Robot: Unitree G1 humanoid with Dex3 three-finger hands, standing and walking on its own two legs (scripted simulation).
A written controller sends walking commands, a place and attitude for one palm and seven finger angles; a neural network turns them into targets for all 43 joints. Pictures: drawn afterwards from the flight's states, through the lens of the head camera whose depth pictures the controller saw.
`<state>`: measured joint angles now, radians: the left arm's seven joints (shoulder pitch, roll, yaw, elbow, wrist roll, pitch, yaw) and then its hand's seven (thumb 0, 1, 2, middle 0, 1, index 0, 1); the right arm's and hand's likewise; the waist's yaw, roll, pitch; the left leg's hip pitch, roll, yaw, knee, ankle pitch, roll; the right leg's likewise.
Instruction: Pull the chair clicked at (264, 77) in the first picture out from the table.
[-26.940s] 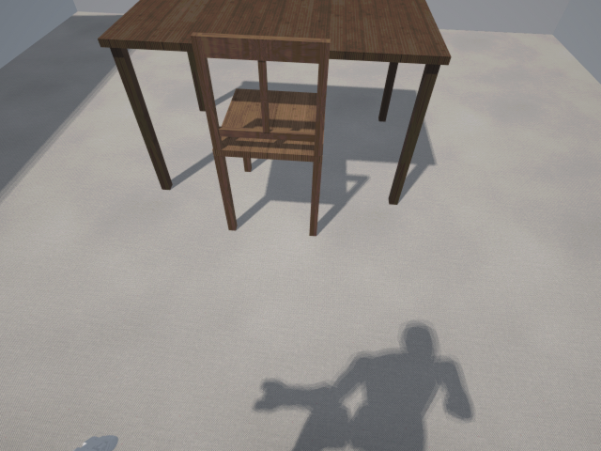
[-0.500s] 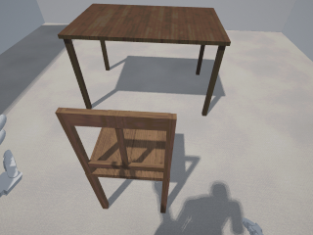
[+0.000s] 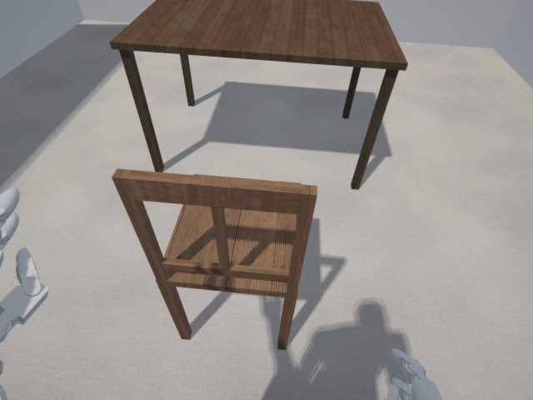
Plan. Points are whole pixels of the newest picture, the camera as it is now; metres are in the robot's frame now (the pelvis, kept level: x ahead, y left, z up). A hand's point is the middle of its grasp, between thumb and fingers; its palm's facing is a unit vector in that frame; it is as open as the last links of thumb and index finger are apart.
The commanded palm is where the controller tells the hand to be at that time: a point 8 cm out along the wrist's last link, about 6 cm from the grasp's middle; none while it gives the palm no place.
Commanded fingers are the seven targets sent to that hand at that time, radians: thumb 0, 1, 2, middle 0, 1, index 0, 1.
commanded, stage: let the arm hang, fingers relaxed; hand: left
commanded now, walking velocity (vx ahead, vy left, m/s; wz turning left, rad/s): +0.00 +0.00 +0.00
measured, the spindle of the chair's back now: (221, 238) +0.48 +0.14 -0.13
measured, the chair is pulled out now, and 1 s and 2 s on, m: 0.66 0.66 0.66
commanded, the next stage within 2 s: look to check the result in 1.12 s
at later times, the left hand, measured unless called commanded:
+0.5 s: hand out of the picture +0.00 +0.18 -0.18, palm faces +0.03 -0.98 -0.22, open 7.0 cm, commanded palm none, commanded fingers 0.00 0.90 0.90 -0.20 -0.30 -0.20 -0.30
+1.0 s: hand out of the picture -0.02 +0.13 -0.18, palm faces +0.06 -0.99 -0.16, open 7.3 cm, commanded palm none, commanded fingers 0.00 0.90 0.90 -0.20 -0.30 -0.20 -0.30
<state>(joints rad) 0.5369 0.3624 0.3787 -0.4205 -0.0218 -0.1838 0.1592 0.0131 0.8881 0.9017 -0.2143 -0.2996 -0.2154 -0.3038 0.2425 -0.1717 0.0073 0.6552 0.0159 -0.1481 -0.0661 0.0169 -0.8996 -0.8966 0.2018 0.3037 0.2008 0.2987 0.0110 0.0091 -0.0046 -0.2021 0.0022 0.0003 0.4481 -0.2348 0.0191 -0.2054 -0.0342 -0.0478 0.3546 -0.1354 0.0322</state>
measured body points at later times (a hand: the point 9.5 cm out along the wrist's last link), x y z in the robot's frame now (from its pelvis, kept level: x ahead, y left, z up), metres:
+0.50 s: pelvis +0.00 -0.02 +0.00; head +0.02 -0.01 +0.44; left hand +0.00 +0.23 -0.16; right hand -0.02 -0.24 -0.16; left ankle +0.00 +0.10 -0.74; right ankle +0.03 -0.14 -0.74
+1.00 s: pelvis +0.00 -0.03 +0.00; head +0.01 -0.03 +0.44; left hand -0.02 +0.18 -0.16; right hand -0.02 -0.22 -0.17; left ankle +0.00 +0.10 -0.74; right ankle +0.03 -0.14 -0.74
